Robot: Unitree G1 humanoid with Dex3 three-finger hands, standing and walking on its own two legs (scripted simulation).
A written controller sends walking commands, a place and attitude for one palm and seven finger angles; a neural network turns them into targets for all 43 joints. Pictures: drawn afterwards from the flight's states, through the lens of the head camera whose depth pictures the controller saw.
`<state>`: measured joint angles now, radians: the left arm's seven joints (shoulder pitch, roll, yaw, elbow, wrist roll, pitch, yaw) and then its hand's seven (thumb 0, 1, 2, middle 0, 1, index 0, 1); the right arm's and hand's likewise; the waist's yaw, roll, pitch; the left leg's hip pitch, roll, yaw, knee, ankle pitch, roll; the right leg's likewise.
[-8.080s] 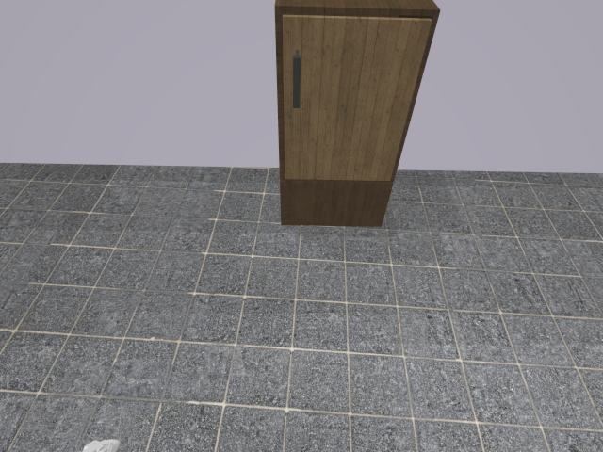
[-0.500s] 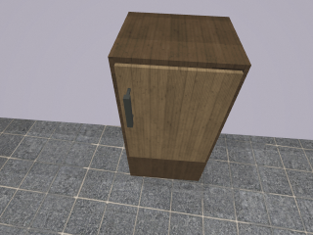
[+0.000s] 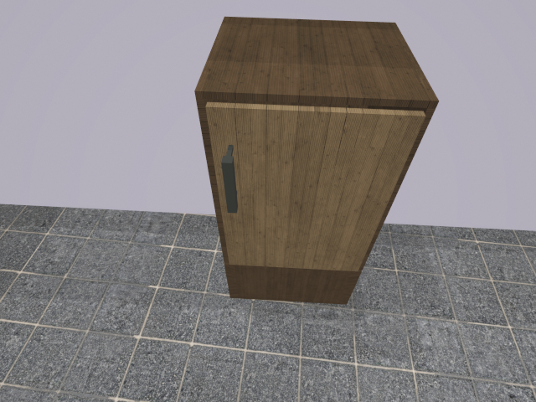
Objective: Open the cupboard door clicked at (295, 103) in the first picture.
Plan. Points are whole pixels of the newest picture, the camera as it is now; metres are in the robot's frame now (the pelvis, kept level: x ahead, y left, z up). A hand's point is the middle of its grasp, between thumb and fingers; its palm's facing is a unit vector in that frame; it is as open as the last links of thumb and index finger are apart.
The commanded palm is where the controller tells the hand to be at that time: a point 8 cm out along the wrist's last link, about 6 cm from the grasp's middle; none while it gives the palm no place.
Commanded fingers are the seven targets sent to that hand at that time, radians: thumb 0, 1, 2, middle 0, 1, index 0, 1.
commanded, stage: look again from close up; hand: left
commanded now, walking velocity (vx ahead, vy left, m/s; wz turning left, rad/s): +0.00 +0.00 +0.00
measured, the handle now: (231, 179) +0.57 +0.12 -0.04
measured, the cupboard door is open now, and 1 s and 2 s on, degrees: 0 0 0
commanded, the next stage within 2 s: shuffle to correct the standing spot in 0.06 s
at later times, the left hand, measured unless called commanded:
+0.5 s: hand out of the picture +0.00 +0.13 -0.18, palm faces +0.05 -0.98 -0.19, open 7.4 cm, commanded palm none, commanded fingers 0.00 0.90 0.90 -0.20 -0.30 -0.20 -0.30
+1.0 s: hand out of the picture +0.05 +0.13 -0.17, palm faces +0.06 -0.97 -0.25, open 7.4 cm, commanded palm none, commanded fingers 0.00 0.90 0.90 -0.20 -0.30 -0.20 -0.30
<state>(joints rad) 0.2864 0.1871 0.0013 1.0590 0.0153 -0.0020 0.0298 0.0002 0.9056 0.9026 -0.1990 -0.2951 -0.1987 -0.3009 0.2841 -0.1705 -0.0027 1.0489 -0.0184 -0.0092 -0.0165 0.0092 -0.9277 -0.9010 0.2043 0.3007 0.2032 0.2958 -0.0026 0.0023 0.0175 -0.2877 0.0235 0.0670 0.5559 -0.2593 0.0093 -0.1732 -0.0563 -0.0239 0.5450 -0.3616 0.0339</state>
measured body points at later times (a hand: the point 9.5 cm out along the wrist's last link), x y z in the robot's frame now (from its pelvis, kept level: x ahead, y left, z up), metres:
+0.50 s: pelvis +0.02 -0.05 -0.01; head +0.04 -0.05 +0.44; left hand +0.00 +0.18 -0.16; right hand +0.03 -0.28 -0.16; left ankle +0.01 +0.10 -0.71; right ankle -0.04 -0.14 -0.73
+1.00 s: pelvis +0.03 -0.06 +0.00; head +0.05 -0.07 +0.45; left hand +0.04 +0.18 -0.15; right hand +0.11 -0.28 -0.16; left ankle +0.05 +0.06 -0.73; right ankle -0.05 -0.14 -0.73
